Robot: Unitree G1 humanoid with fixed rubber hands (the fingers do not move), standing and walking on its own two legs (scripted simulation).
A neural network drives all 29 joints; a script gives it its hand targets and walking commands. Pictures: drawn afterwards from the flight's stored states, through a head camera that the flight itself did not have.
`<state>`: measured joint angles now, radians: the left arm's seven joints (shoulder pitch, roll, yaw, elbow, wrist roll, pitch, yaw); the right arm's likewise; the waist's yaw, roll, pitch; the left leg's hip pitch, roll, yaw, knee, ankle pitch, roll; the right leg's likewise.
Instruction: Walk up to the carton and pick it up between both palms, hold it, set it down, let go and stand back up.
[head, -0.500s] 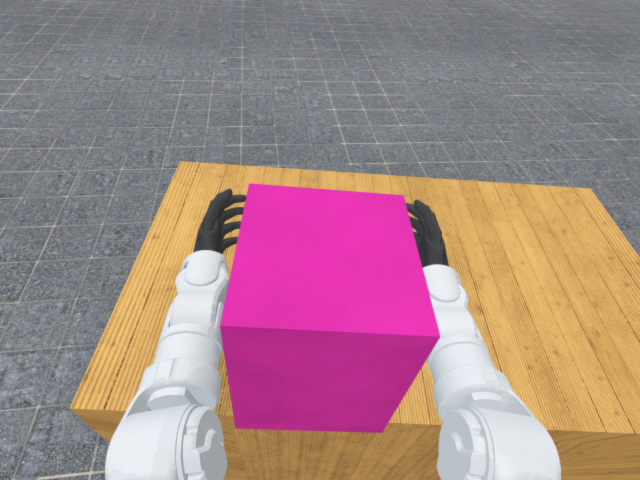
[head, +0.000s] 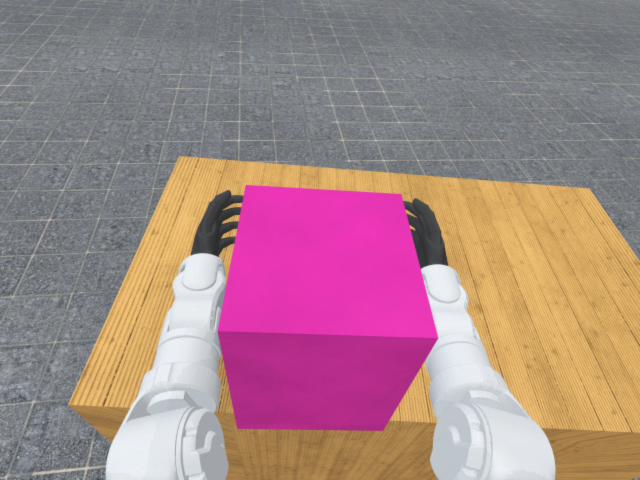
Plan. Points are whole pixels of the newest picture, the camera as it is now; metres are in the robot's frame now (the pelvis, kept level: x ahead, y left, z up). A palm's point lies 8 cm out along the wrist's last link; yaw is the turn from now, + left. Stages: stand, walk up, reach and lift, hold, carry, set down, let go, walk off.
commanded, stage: set down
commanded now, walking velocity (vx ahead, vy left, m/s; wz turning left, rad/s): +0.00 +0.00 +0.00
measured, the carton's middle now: (317, 313) +0.33 +0.01 +0.03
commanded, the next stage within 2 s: none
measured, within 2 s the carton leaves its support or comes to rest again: neither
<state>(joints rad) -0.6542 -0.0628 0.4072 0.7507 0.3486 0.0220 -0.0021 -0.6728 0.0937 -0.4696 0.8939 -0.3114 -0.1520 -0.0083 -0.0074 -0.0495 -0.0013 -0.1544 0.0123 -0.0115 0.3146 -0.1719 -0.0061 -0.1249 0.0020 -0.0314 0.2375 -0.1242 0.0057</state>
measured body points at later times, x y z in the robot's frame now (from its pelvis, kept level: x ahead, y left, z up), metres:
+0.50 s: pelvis +0.00 +0.01 +0.00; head +0.01 +0.02 +0.45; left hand +0.40 +0.15 +0.08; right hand +0.40 -0.14 +0.09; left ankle +0.00 +0.12 -0.75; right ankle +0.00 -0.12 -0.75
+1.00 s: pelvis -0.01 +0.00 -0.01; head +0.03 +0.01 +0.43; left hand +0.42 +0.16 +0.05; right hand +0.41 -0.16 +0.05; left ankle +0.00 +0.12 -0.75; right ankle +0.00 -0.12 -0.75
